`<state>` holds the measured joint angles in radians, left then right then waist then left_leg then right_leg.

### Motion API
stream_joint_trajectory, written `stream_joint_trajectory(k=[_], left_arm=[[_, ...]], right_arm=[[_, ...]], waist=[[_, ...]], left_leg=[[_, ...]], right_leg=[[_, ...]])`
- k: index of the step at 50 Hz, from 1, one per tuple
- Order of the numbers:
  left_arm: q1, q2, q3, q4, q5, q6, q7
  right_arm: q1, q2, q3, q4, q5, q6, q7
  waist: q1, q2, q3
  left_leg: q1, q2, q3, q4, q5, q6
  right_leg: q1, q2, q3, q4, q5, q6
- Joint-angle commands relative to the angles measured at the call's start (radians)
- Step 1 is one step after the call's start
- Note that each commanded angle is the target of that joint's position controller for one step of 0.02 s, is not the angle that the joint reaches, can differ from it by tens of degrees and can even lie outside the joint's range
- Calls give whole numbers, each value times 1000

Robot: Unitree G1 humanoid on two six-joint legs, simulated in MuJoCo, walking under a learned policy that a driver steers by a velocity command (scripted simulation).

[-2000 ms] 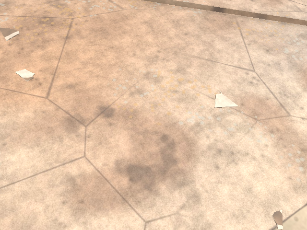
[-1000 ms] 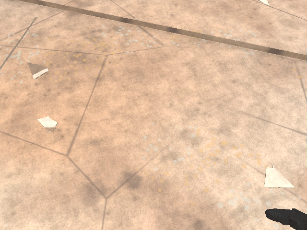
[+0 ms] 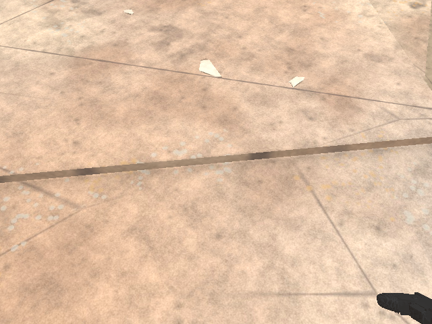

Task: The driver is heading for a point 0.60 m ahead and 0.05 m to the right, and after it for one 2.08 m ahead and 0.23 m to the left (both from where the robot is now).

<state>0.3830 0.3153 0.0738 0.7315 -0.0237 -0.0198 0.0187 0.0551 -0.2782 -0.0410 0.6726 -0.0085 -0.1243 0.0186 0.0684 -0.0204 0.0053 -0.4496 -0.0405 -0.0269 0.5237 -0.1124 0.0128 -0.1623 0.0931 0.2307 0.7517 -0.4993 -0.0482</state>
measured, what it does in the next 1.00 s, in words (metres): walks ahead: right foot, then left foot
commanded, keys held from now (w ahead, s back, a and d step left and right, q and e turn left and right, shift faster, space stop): w+e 0.42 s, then w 0.12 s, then w+q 0.18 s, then q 0.28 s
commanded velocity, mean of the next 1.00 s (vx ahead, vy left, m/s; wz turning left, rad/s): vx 0.44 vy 0.00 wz -0.22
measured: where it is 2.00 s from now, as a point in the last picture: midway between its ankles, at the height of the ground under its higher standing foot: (295, 290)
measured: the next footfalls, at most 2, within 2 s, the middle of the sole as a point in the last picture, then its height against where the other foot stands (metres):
right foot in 0.48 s outside the picture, level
left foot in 0.98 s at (260, 258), level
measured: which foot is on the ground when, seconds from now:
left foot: down 0.00-0.48, up 0.50-0.96, down 0.98-1.00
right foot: up 0.00-0.46, down 0.48-0.98, up 1.00-1.00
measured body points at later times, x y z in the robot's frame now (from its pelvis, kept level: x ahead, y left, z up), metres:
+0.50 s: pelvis +0.26 -0.06 -0.01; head +0.30 -0.08 +0.44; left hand +0.55 +0.11 -0.07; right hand +0.19 -0.35 -0.14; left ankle +0.11 +0.12 -0.70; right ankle +0.34 -0.17 -0.73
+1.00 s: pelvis +0.51 -0.12 +0.00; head +0.55 -0.12 +0.44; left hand +0.65 +0.15 -0.12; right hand +0.64 -0.40 -0.10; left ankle +0.66 -0.06 -0.73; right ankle +0.34 -0.18 -0.70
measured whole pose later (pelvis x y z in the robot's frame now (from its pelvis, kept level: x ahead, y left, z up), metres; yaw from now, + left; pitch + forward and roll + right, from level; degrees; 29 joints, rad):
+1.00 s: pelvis +0.51 -0.12 +0.00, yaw -10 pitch +2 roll -2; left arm 0.25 0.29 0.06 0.77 0.01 -0.02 0.04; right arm 0.13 -0.28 -0.05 0.71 0.00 -0.07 0.06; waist 0.03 0.03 0.04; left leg -0.51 -0.01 0.02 0.55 -0.07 0.06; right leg -0.08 0.01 -0.15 0.65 -0.49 -0.01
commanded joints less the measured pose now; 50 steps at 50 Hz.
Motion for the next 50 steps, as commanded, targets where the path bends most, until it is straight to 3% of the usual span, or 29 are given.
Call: stream_joint_trajectory(k=[1, 2, 3, 4, 6, 9, 12, 15, 19, 21, 22, 23, 24, 25, 26, 27, 28, 29, 30, 32, 35, 39, 41, 45, 47, 48, 49, 50], left_arm=[[41, 127, 11, -96, -18, -25, 0], [-47, 147, 18, -108, -9, -18, -1], [-89, 134, 20, -120, 1, -16, -3], [-105, 120, 23, -126, 5, -12, -7], [-93, 76, 17, -130, -5, -2, -16], [-140, 44, 7, -156, 2, 4, -19], [-189, 33, 1, -166, 2, -3, -31], [-291, 13, -8, -190, 2, -15, -51], [-370, 24, -5, -232, -2, -14, -74], [-335, 57, 12, -238, 5, -8, -77], [-263, 82, 28, -225, 9, -4, -74], [-108, 122, 54, -184, 7, -1, -65], [64, 184, 81, -141, 4, 9, -45], [27, 295, 87, -146, -1, -1, -37], [69, 201, 62, -164, 3, -15, -42], [31, 163, 47, -145, 14, -29, -47], [-35, 140, 38, -142, 12, -36, -46], [-100, 105, 26, -144, 18, -39, -45], [-136, 75, 14, -148, 30, -46, -44], [-151, 74, 14, -130, 32, -63, -43], [-138, 91, 19, -88, 38, -84, -37], [-158, 90, 13, -60, 46, -82, -20], [-127, 100, 15, -36, 43, -76, -11], [-127, 128, 28, -10, 21, -37, 8], [-153, 143, 36, -17, 12, -14, 25], [-170, 135, 33, -24, 10, -4, 32], [-145, 122, 26, -35, 20, -6, 34], [-7, 8, -7, -59, 71, -17, 18]], right_arm=[[279, -172, -66, -1, 15, 8, -6], [235, -136, -55, -8, 11, 17, -11], [195, -116, -46, -4, 4, 21, -12], [171, -95, -39, 2, -1, 21, -14], [159, -91, -39, 16, -1, 15, -15], [170, -127, -53, 45, 3, 7, -16], [168, -151, -59, 64, 3, 13, -18], [195, -173, -62, 86, 11, 24, -22], [240, -210, -73, 117, 32, 46, -22], [236, -240, -83, 119, 41, 58, -28], [241, -251, -86, 122, 46, 65, -30], [236, -240, -79, 123, 48, 69, -33], [251, -192, -57, 112, 24, 63, -35], [358, -48, -7, 58, -13, 41, -17], [280, -145, -23, 74, 23, 12, -4], [178, -187, -36, 41, 61, 0, 2], [156, -170, -28, 39, 55, -5, -3], [152, -165, -30, 54, 35, -1, -8], [184, -166, -34, 69, 31, 12, -7], [236, -132, -30, 95, 32, 41, -5], [185, -103, -24, 86, 29, 67, -12], [103, -73, -17, 66, 20, 53, 0], [44, -49, -8, 41, 15, 46, 14], [31, -84, -23, -3, 14, 48, 47], [115, -122, -42, -2, 6, 51, 56], [220, -156, -62, 20, 6, 50, 51], [304, -220, -84, 27, 3, 50, 34], [292, -308, -96, 5, -1, 57, 14]], waist=[[-141, 216, -193], [-147, 138, -93], [-129, 102, -27], [-110, 115, 5], [-89, 147, 18], [-89, 112, 28], [-100, 91, 27], [-140, 79, 52], [-149, 81, 78], [-107, 108, 36], [-59, 115, -15], [32, 91, -95], [105, 6, -190], [-31, -263, -290], [55, -140, -411], [62, -101, -248], [20, -39, -157], [-16, -15, -101], [-51, -28, -80], [-82, -35, -69], [-77, -18, 1], [-53, -22, 44], [-21, -19, 41], [-27, -46, 19], [-76, -68, -34], [-131, -47, -86], [-168, 46, -158], [-61, 301, -282]], left_leg=[[702, 442, -697, -231, -453, 219], [582, 398, -535, -236, -380, 179], [471, 354, -420, -261, -259, 165], [402, 319, -333, -284, -168, 155], [331, 288, -217, -330, -70, 154], [335, 301, -114, -367, 61, 183], [371, 287, -1, -371, 161, 171], [391, 275, 91, -368, 187, 146], [497, 315, 144, -327, 289, 122], [539, 319, 183, -208, 603, 102], [533, 314, 198, -86, 751, 93], [456, 287, 225, 103, 774, 70], [217, 250, 226, 385, 489, 34], [-206, 56, 158, 742, -445, -24], [-280, 52, -48, 851, -474, -17], [-355, 93, -43, 849, -386, -3], [-331, 143, -34, 772, -299, 6], [-276, 176, -29, 703, -246, 1], [-205, 199, -39, 673, -207, -3], [-144, 205, -34, 634, -164, -21], [-208, 200, -51, 528, -38, -48], [-139, 140, -18, 238, 215, -48], [-96, 117, 18, 145, 302, -41], [-138, 85, 43, 65, 157, -1], [-57, 37, 80, 50, 43, 32], [71, 1, 91, -11, 82, 57], [271, 54, -16, -62, 405, 105], [626, 316, -361, 55, 885, 282]], right_leg=[[-630, -78, -34, 533, -34, 30], [-630, -112, -73, 544, 47, 36], [-605, -140, -88, 508, 106, 41], [-576, -168, -90, 465, 147, 41], [-524, -193, -117, 426, 184, 46], [-565, -208, -128, 335, 256, 63], [-561, -209, -150, 182, 405, 66], [-512, -191, -206, 13, 521, 51], [-491, -168, -255, -103, 454, 8], [-394, -111, -306, -125, 349, -34], [-276, -71, -326, -140, 311, -61], [-46, -32, -331, -205, 374, -98], [272, -119, -176, -209, 397, -147], [565, -401, 397, -299, 238, -326], [581, -458, 570, -428, 129, -353], [476, -423, 408, -443, 202, -300], [330, -386, 268, -443, 306, -261], [202, -353, 168, -455, 424, -234], [114, -327, 98, -485, 506, -223], [30, -320, 21, -544, 565, -228], [-7, -306, -102, -606, 595, -210], [-27, -240, -295, -596, 761, -136], [0, -255, -324, -580, 819, -121], [175, -314, -326, -445, 952, -101], [210, -319, -327, -289, 1125, -75], [183, -285, -352, -127, 1125, -45], [63, -210, -374, 117, 913, 16], [-304, -50, -355, 477, -34, 93]])
Velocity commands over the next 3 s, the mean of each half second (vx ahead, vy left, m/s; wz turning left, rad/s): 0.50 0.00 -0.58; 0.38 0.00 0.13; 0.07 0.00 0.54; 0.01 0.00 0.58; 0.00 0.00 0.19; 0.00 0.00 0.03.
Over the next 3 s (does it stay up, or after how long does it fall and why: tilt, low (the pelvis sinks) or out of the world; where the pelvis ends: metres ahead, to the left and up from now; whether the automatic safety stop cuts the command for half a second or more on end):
stays up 0.62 -0.18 0.02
